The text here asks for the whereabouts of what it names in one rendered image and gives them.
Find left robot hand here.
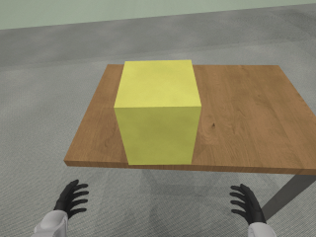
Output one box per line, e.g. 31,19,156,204
53,179,89,220

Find table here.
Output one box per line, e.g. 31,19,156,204
63,64,316,221

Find carton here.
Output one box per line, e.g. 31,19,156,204
114,59,201,165

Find robot left forearm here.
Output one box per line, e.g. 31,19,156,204
31,209,68,237

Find right robot hand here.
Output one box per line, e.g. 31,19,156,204
229,184,267,225

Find robot right forearm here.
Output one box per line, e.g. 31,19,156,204
247,222,277,237

